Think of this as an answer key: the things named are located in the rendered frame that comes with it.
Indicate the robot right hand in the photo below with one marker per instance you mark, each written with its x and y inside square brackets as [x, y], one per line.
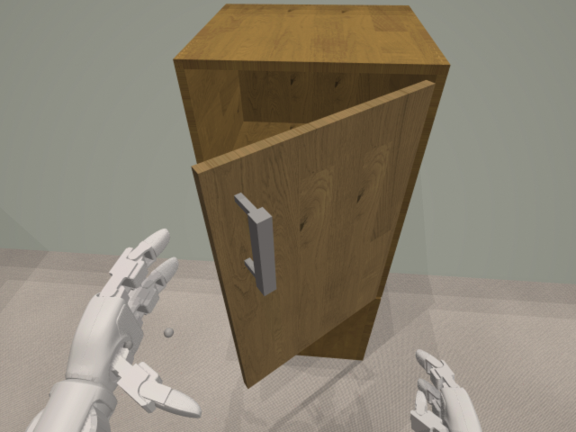
[453, 410]

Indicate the cupboard door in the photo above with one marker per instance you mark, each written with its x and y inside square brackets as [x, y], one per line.
[334, 188]

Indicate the robot left forearm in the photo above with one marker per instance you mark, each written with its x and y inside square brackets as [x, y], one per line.
[76, 405]

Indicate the handle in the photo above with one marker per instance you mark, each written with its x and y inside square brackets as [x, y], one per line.
[260, 223]

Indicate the robot left hand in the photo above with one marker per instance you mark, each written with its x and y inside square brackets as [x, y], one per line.
[114, 316]

